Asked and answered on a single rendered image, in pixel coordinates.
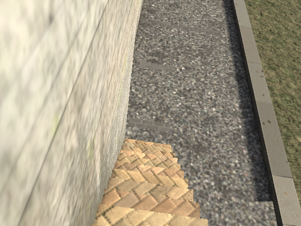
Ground stairs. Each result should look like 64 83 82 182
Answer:
90 138 209 226

